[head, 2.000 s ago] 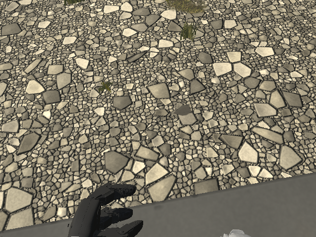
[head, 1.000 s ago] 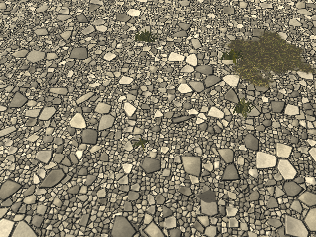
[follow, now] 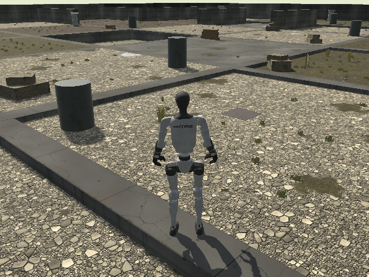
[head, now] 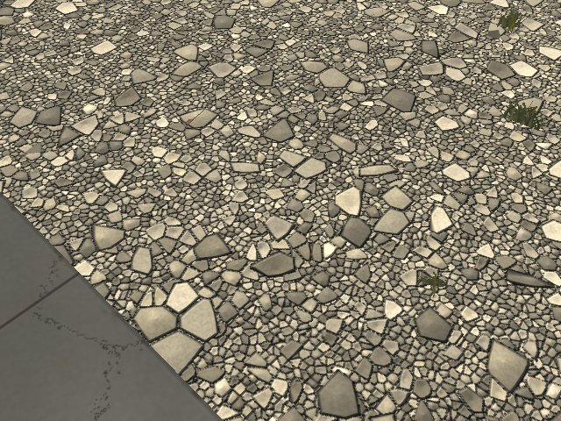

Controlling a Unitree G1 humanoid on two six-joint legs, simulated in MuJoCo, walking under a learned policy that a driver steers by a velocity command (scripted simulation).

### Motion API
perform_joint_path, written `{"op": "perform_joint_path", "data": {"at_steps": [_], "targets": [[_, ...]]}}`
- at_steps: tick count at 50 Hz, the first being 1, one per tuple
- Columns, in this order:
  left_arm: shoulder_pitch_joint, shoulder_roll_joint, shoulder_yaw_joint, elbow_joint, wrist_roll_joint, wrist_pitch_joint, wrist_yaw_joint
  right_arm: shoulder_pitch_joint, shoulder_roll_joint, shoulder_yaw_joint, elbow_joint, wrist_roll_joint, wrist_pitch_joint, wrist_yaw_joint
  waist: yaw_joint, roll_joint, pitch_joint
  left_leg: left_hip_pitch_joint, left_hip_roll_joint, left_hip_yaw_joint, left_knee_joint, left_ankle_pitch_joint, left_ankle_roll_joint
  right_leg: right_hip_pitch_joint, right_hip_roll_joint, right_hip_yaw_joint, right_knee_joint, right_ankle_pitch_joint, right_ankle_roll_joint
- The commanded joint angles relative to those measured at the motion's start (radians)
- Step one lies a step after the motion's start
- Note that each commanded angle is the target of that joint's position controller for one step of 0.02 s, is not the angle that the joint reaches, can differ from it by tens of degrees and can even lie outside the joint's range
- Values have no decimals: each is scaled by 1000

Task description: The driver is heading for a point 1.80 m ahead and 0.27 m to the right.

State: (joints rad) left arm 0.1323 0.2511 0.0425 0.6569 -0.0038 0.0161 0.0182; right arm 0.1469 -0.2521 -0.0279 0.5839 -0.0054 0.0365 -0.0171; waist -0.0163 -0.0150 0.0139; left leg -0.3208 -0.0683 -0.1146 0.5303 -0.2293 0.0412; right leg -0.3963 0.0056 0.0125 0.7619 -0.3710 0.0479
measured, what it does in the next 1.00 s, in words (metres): steps on the spot: right foot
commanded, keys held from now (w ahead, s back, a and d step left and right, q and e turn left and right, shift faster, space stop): no key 1.00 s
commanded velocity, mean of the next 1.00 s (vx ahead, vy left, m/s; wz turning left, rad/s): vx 0.00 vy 0.00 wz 0.06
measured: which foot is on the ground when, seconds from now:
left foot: down 0.00-1.00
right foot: up 0.00-0.04, down 0.06-1.00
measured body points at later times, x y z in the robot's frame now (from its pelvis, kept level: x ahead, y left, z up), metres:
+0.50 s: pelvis +0.00 -0.02 +0.00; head +0.00 -0.02 +0.45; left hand +0.15 +0.21 -0.10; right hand +0.15 -0.27 -0.10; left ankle +0.03 +0.10 -0.74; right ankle +0.00 -0.13 -0.74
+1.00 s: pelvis +0.00 -0.02 +0.00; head +0.00 -0.02 +0.45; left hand +0.11 +0.22 -0.12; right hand +0.15 -0.26 -0.10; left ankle +0.03 +0.10 -0.74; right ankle +0.00 -0.13 -0.74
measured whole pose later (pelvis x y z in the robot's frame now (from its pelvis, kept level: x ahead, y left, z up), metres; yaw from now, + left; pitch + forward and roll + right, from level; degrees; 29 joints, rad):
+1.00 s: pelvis +0.00 -0.02 +0.00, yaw +1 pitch -1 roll +0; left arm 0.24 0.21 -0.01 0.73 0.01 -0.01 0.03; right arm 0.21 -0.21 0.00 0.66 -0.02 0.01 -0.03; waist 0.01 0.00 0.01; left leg -0.30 -0.03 -0.10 0.55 -0.24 -0.01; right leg -0.24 0.03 -0.01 0.54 -0.29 -0.03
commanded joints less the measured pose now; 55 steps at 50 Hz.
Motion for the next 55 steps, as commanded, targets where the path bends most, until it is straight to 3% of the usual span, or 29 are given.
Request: {"op": "perform_joint_path", "data": {"at_steps": [1, 2, 3, 4, 5, 6, 7, 8, 11, 19, 30, 54, 55], "targets": [[8, 61, 15, -69, -5, -26, -13, -33, -122, -30, -52, 14, -4, -3, 25, 168, -103, 104, 241, -272, -99, 293, 171, 116, -12, -2, -272, 115, -28], [37, 62, 13, -60, 7, -31, -13, -33, -104, -25, -49, 18, -6, -4, 40, 154, -105, 60, 208, -263, -86, 222, 130, 213, -29, 16, -382, 251, -47], [49, 123, 20, -71, 30, -36, -9, 0, -74, -15, -49, 6, -15, -4, 13, 34, -134, -6, 140, -206, 6, 66, 66, 311, -154, 135, -380, 455, -89], [-15, 145, 17, -80, 38, -36, -6, 48, -58, -12, -43, -6, -26, 0, -62, -161, -116, -65, 35, -74, 54, -164, 3, 287, -253, 235, -376, 607, -198], [-52, 83, 3, -84, 31, -40, -6, 17, -96, -20, -45, -21, -32, -3, -42, -205, -108, -8, 54, -19, 48, -180, -45, 184, -286, 276, -429, 486, -280], [-82, 57, -6, -89, 25, -43, -7, -10, -115, -29, -37, -17, -31, -5, -36, -174, -82, 18, 66, -6, 26, -111, -59, 175, -234, 236, -429, 385, -256], [-63, 68, -2, -82, 19, -43, -5, -40, -99, -26, -34, -19, -27, -8, -17, -151, -81, 24, 62, -3, 0, -40, -60, 188, -187, 204, -421, 296, -215], [-44, 83, 0, -76, 13, -46, -3, -56, -90, -24, -37, -23, -19, -8, -1, -146, -69, 34, 65, -7, -18, -1, -60, 182, -170, 192, -427, 232, -193], [-24, 71, -9, -71, 18, -44, 3, -31, -71, -20, -27, -17, -16, -1, 2, -85, -38, 53, 74, -13, -50, 33, -36, 141, -128, 147, -431, 99, -158], [8, 62, -18, -67, 14, -37, 0, -11, -64, -19, -2, -17, -36, 1, 21, 32, -54, 49, 85, -36, -74, 89, -23, 170, -79, 93, -366, 138, -151], [39, 49, -28, -39, 13, -43, -7, 11, -66, -10, -1, -16, -34, -9, 17, 28, -56, 77, 92, -48, -65, 101, -4, 132, -49, 62, -339, 144, -132], [100, 52, -29, 24, 10, -32, 16, 45, -47, 3, 4, -12, -41, -21, 25, 20, -39, 56, 76, -25, -49, 100, -11, 124, -43, 75, -340, 130, -133], [126, 30, -36, 41, 13, -32, 14, 78, -23, 10, 23, -15, -40, -19, 23, 16, -68, 80, 68, -16, -64, -4, -14, 129, -39, 72, -360, 14, -132]]}}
